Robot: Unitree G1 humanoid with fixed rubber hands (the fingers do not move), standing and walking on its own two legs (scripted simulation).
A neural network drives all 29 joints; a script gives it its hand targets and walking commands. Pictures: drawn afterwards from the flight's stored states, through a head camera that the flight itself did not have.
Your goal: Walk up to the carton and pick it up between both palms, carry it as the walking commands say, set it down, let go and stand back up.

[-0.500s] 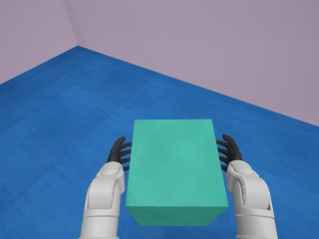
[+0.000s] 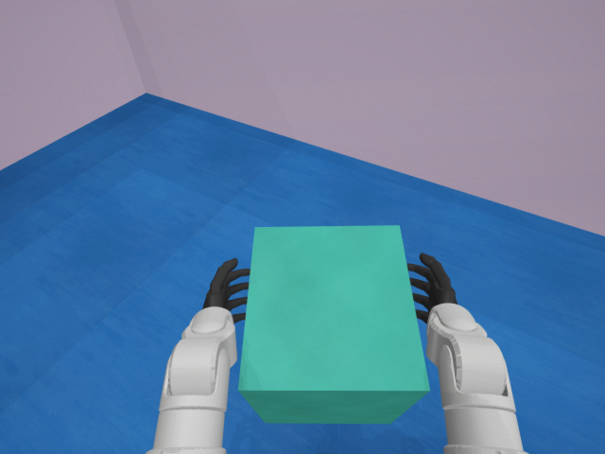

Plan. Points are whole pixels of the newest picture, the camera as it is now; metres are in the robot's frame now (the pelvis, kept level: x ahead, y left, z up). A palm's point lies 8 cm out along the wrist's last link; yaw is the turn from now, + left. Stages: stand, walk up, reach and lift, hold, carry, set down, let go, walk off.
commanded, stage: carry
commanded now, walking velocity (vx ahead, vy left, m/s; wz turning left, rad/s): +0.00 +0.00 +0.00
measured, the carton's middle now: (327, 332) +0.29 +0.00 -0.02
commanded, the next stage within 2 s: hold in 2.00 s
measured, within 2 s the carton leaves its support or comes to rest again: neither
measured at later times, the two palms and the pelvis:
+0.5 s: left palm (229, 319) +0.28 +0.13 +0.03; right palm (443, 315) +0.28 -0.16 +0.04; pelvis +0.00 -0.01 +0.00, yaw +0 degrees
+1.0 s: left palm (223, 317) +0.28 +0.14 +0.04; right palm (440, 314) +0.28 -0.15 +0.04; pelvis +0.00 +0.00 +0.00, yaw -1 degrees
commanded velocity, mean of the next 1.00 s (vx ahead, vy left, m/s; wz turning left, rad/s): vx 0.00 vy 0.00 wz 0.00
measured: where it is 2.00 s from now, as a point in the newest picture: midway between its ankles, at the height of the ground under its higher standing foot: outside the picture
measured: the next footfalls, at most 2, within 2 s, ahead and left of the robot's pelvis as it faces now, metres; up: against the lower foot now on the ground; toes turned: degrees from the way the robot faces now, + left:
none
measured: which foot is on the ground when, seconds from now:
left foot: down 0.00-1.00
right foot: down 0.00-1.00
